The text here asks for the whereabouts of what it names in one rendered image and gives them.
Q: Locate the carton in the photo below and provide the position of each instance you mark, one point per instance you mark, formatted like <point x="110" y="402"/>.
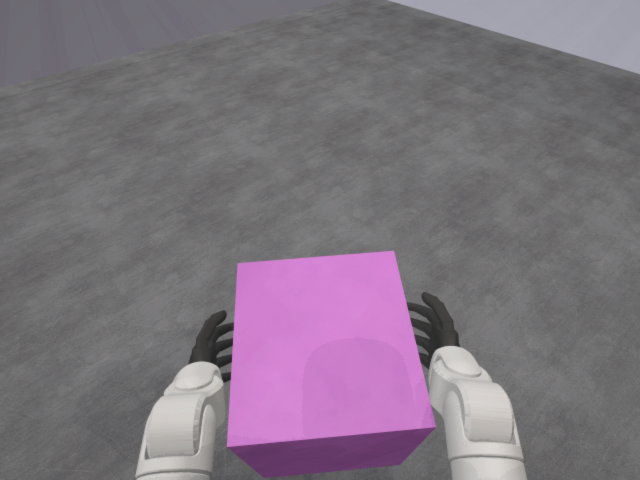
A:
<point x="326" y="374"/>

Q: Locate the right robot hand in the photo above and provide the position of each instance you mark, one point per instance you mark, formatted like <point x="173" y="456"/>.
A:
<point x="441" y="330"/>

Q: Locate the robot right forearm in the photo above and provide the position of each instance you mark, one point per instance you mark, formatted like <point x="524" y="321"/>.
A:
<point x="480" y="428"/>

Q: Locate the robot left forearm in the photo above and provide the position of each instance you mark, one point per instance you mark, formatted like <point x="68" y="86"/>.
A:
<point x="179" y="436"/>

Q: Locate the left robot hand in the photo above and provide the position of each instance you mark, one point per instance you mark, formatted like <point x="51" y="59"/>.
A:
<point x="206" y="348"/>

